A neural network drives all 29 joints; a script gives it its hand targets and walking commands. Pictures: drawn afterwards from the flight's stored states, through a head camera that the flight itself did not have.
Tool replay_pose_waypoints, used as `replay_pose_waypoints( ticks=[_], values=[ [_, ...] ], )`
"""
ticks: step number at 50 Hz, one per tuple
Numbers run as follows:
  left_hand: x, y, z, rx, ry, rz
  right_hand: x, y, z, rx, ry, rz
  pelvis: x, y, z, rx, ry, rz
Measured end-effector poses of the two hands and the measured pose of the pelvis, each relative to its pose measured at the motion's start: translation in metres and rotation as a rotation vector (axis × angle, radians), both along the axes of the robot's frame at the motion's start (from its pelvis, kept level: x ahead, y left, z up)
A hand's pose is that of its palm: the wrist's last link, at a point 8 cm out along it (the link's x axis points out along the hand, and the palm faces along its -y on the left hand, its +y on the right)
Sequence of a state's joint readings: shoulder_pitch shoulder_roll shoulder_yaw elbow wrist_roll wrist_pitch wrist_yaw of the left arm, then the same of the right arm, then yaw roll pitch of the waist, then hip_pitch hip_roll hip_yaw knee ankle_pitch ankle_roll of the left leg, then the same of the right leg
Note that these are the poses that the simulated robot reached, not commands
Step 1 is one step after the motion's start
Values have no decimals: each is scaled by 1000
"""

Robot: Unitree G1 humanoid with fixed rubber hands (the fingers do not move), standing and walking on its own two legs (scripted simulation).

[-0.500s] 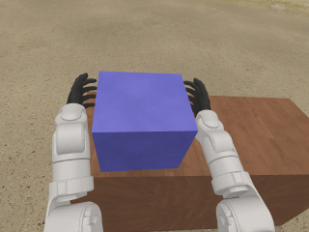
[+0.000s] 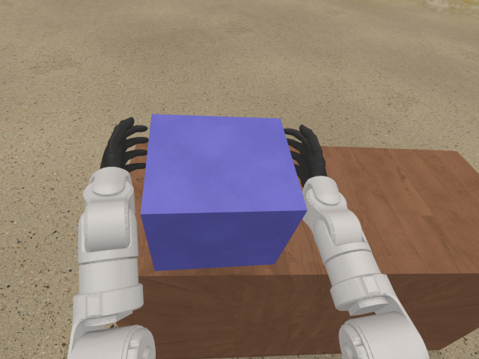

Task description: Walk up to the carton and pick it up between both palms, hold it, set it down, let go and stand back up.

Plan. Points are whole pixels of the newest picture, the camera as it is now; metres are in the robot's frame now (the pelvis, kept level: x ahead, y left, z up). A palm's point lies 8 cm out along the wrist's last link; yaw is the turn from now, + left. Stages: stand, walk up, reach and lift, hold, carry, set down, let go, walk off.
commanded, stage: hold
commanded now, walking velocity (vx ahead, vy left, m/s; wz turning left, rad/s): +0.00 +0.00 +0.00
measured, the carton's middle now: (217, 194) +0.36 +0.01 +0.11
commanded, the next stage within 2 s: set down in 0.32 s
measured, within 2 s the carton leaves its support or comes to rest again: neither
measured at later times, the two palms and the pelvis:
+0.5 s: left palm (113, 160) +0.35 +0.16 +0.20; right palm (317, 165) +0.35 -0.15 +0.19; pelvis -0.01 +0.00 +0.00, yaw -2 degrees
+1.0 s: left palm (126, 182) +0.37 +0.16 +0.13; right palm (301, 188) +0.37 -0.15 +0.11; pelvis +0.01 +0.00 +0.00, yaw -1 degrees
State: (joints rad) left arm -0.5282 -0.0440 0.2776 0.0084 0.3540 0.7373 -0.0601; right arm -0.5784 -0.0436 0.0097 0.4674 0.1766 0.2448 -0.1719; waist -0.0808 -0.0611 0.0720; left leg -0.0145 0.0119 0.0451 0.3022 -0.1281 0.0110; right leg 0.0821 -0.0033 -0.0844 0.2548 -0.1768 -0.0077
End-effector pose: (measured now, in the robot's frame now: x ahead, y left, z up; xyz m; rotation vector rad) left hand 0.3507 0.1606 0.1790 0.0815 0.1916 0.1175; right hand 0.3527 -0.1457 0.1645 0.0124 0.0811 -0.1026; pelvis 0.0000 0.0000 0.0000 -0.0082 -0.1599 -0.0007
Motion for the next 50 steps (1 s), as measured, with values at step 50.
replay_pose_waypoints(
  ticks=[50],
  values=[
    [24, -2, -50, 7, -17, -15, 18, -1, -52, -57, -56, -29, 9, 0, 2, 3, 53, -14]
  ],
)
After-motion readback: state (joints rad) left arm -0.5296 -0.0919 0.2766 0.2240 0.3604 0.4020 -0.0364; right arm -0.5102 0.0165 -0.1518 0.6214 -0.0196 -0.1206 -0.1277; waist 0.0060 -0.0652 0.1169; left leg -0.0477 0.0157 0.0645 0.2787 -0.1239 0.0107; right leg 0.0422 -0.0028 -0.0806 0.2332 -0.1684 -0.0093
